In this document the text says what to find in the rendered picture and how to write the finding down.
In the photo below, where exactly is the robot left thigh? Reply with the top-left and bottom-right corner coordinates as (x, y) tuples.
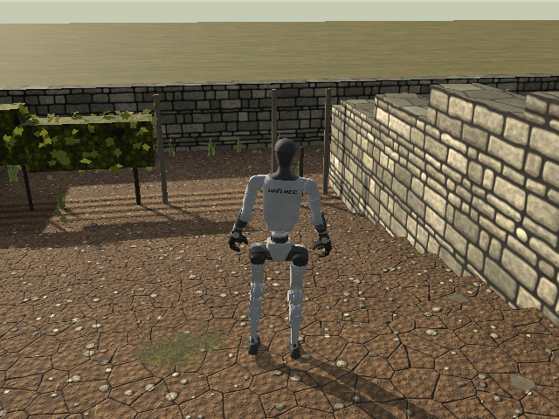
(249, 243), (267, 299)

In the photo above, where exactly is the robot left upper arm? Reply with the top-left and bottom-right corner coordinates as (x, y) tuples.
(239, 175), (266, 222)

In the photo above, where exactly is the left robot hand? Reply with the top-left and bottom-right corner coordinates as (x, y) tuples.
(228, 233), (248, 252)

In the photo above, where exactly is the robot right upper arm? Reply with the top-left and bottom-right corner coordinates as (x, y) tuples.
(301, 177), (323, 225)

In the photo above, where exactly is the robot left forearm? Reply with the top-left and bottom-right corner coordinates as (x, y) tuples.
(231, 208), (247, 238)

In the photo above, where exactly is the right robot hand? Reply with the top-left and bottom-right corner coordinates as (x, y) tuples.
(312, 240), (332, 258)

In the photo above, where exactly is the robot right shin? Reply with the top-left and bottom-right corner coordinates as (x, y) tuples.
(289, 290), (303, 347)

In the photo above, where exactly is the robot right forearm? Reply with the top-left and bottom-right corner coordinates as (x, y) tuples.
(314, 212), (330, 244)

